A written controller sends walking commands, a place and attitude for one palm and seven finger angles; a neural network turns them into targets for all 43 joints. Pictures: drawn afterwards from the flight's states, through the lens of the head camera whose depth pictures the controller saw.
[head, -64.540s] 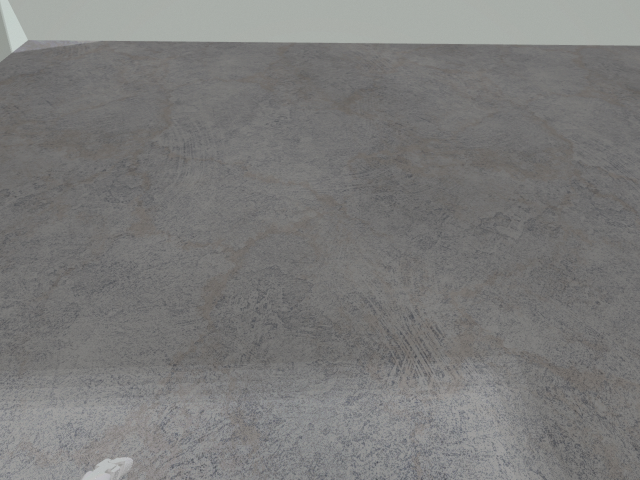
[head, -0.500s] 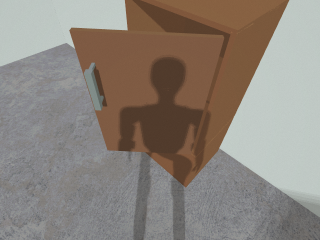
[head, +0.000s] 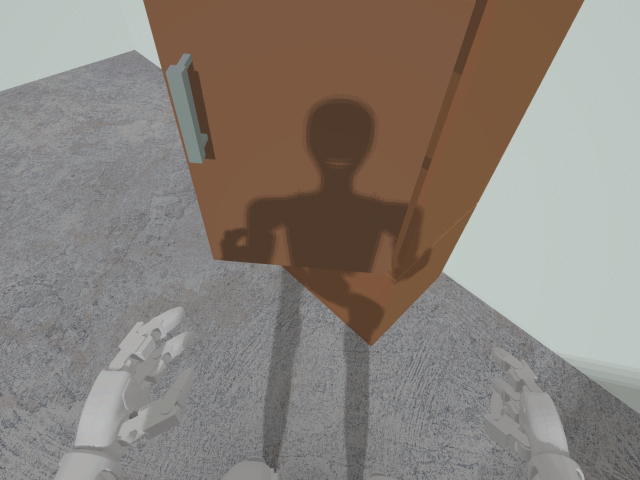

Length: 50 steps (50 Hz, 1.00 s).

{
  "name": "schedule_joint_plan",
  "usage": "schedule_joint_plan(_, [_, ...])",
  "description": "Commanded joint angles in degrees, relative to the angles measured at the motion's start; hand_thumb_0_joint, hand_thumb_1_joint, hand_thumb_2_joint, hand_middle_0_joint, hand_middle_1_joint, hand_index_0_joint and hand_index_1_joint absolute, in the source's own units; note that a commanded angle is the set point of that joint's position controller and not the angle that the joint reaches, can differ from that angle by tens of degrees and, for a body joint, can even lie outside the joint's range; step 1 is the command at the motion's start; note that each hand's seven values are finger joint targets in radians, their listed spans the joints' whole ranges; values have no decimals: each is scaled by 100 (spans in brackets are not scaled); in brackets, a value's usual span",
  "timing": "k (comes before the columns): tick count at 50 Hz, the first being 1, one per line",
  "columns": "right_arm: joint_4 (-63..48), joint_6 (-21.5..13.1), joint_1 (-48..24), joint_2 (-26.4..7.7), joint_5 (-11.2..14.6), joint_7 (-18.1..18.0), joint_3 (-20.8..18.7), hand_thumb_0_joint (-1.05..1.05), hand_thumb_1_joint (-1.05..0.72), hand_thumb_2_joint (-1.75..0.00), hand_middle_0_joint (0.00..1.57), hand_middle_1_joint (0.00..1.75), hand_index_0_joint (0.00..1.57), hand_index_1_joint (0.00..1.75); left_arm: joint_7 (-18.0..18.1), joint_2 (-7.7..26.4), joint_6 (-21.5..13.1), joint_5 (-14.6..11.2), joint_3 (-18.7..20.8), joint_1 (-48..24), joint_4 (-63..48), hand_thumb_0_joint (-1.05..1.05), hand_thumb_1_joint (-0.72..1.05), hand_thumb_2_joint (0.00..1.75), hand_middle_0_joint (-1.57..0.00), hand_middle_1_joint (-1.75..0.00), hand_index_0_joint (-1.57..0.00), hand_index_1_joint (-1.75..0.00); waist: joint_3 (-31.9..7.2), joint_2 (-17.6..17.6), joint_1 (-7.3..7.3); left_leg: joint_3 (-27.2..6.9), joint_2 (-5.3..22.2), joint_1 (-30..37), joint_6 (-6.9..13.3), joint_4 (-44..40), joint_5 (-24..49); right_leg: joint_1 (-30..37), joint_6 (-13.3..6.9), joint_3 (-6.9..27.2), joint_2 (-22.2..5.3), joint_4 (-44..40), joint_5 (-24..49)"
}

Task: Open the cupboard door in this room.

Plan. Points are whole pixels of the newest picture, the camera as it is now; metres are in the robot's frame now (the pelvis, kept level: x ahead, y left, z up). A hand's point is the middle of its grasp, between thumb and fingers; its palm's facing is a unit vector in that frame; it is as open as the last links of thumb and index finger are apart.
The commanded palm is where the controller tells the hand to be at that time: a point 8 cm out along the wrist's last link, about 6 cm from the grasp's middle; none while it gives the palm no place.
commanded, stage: raise the hand with hooked fingers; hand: left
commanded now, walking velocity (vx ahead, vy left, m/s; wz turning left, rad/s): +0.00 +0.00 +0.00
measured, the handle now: (191, 110) +0.59 +0.24 +0.13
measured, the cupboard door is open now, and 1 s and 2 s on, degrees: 41 41 41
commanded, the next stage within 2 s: move the hooked fingers beside the handle in 1.70 s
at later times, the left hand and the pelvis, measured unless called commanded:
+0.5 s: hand (106, 336) +0.24 +0.24 +0.09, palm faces +0.09 -0.99 -0.06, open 11.4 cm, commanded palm +0.22 +0.29 +0.08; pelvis +0.01 +0.01 +0.01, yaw +0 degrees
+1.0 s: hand (71, 284) +0.28 +0.29 +0.12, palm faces +0.02 -1.00 -0.03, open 13.8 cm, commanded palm +0.26 +0.34 +0.14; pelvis +0.02 +0.02 +0.03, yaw +1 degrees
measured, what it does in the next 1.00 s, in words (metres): stands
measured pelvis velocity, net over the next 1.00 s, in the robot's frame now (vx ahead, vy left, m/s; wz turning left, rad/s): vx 0.02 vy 0.02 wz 0.02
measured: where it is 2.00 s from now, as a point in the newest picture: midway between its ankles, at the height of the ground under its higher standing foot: outside the picture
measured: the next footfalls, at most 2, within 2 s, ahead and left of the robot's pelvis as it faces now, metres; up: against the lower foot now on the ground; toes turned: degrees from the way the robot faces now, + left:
none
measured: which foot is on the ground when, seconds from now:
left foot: down 0.00-1.00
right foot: down 0.00-1.00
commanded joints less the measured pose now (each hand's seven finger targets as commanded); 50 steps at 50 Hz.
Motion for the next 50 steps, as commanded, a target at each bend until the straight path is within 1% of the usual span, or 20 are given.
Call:
schedule_joint_plan(1, [-1008,-251,-75,-515,3,-199,-174,0,-90,-90,20,30,20,30,342,1051,-445,-400,918,-866,-2882,0,41,69,-24,-62,-24,-62,-1444,1031,140,-93,-142,681,94,-470,668,288,-24,303,145,-969,485])
schedule_joint_plan(2, [-935,-276,23,-481,-27,-252,-137,0,-90,-90,20,30,20,30,500,1071,-599,-369,827,-1136,-3414,0,39,68,-24,-63,-24,-63,-1593,1185,25,-172,-103,860,125,-403,833,234,-39,276,173,-904,715])
schedule_joint_plan(3, [-834,-294,160,-511,-63,-302,-99,0,-90,-90,20,30,20,30,589,1146,-719,-313,723,-1498,-3735,0,36,67,-24,-64,-24,-64,-1461,975,-148,-286,-51,809,130,-324,810,50,-44,266,230,-815,744])
schedule_joint_plan(5, [-621,-373,243,-510,-67,-368,-47,0,-90,-90,20,30,20,30,587,805,-849,-169,207,-1177,-3634,0,32,65,-24,-68,-24,-68,-1180,1116,-334,-350,7,867,155,-276,844,-230,-71,200,246,-814,798])
schedule_joint_plan(8, [-423,-430,230,-673,18,-452,53,0,-90,-90,20,30,20,30,189,934,-568,-165,43,-1319,-2728,0,25,62,-25,-72,-25,-72,-560,879,-532,-483,29,480,165,-274,451,-355,-48,169,289,-957,463])
schedule_joint_plan(11, [-474,-358,203,-732,132,-535,69,0,-90,-90,20,30,20,30,-228,1306,324,-211,411,-958,-1707,0,18,59,-25,-76,-25,-76,-443,476,-336,-415,-22,151,143,-515,108,-22,18,358,200,-1423,-114])
schedule_joint_plan(12, [-543,-312,166,-729,165,-562,62,0,-90,-90,20,30,20,30,-313,1388,667,-282,613,-798,-1490,0,15,58,-25,-78,-25,-78,-580,259,-202,-385,-50,178,144,-635,150,204,44,378,161,-1559,-201])
schedule_joint_plan(14, [-742,-246,59,-677,190,-583,93,0,-90,-90,20,30,20,30,-391,1538,1239,-516,1018,-546,-1412,0,11,56,-26,-81,-26,-81,-896,260,109,-301,-116,324,128,-796,408,754,67,421,81,-1695,-31])
schedule_joint_plan(16, [-836,-199,-17,-596,153,-594,118,0,-90,-90,20,30,20,30,-202,1737,1445,-746,1505,-607,-1722,0,6,54,-26,-84,-26,-84,-1177,112,278,-294,-111,505,110,-921,711,1120,90,343,67,-1704,249])
schedule_joint_plan(18, [-844,-232,4,-513,95,-566,145,0,-90,-90,20,30,20,30,86,1854,1279,-861,1843,-742,-2075,0,1,52,-26,-87,-26,-87,-1301,214,401,-351,-81,683,83,-1022,1100,1331,41,205,151,-1542,793])
schedule_joint_plan(20, [-753,-315,136,-446,69,-492,136,0,-90,-90,20,30,20,30,324,1607,907,-807,1740,-713,-2395,0,-3,50,-27,-90,-27,-90,-1274,491,347,-328,-61,997,60,-1136,1424,1223,9,3,223,-1388,1369])
schedule_joint_plan(22, [-634,-372,234,-514,47,-443,113,0,-90,-90,20,30,20,30,424,1374,610,-646,1372,-862,-2374,0,-8,48,-27,-93,-27,-93,-979,482,134,-315,-33,1059,70,-1153,1339,889,34,-51,261,-1382,1332])
schedule_joint_plan(26, [-458,-441,421,-724,101,-463,87,0,-90,-90,20,30,20,30,34,1337,582,-451,926,-1300,-1701,0,-17,44,-28,-99,-28,-99,-433,482,-174,-333,-28,946,96,-1235,778,539,51,12,232,-1612,779])
schedule_joint_plan(28, [-479,-467,430,-810,152,-529,90,0,-90,-90,20,30,20,30,-205,1528,769,-481,934,-1567,-1587,0,-22,42,-28,-102,-28,-102,-394,505,-163,-359,-24,1042,118,-1352,626,626,22,41,237,-1746,587])
schedule_joint_plan(30, [-487,-496,414,-815,176,-593,66,0,-90,-90,20,30,20,30,-319,1882,903,-548,1244,-1791,-1805,0,-27,40,-28,-105,-28,-105,-910,624,-45,-361,-35,1366,135,-1448,853,961,20,64,196,-1815,808])
schedule_joint_plan(33, [-480,-506,397,-796,135,-630,107,0,-90,-90,20,30,20,30,-227,2389,954,-665,1858,-1960,-2036,0,-34,37,-29,-110,-29,-110,-1197,775,137,-410,-27,1693,102,-1554,1399,1358,-32,-36,251,-1741,1379])
schedule_joint_plan(38, [-434,-467,358,-725,132,-569,172,0,-90,-90,20,30,20,30,-73,2117,967,-768,1859,-2076,-1720,0,-45,32,-30,-117,-30,-117,-787,979,154,-414,-21,1899,19,-1734,1724,1388,-68,-159,315,-1800,1751])
schedule_joint_plan(43, [-463,-350,378,-823,209,-597,196,0,-90,-90,20,30,20,30,-498,1882,1657,-645,1383,-2422,-788,0,-50,30,-30,-120,-30,-120,-256,720,6,-405,-1,1826,44,-1918,1438,1264,-45,-157,299,-2049,1660])
schedule_joint_plan(47, [-550,-303,314,-839,200,-667,214,0,-90,-90,20,30,20,30,-640,2440,1848,-617,1750,-3148,-1011,0,-50,30,-30,-120,-30,-120,-717,569,30,-442,-20,2061,83,-2002,1437,1497,-27,-121,280,-2173,1623])
schedule_joint_plan(50, [-559,-313,269,-764,155,-674,262,0,-90,-90,20,30,20,30,-544,2772,1604,-647,2068,-3623,-1487,0,-50,30,-30,-120,-30,-120,-1083,931,82,-481,-11,2534,41,-2051,1835,1674,-73,-133,315,-2171,1840])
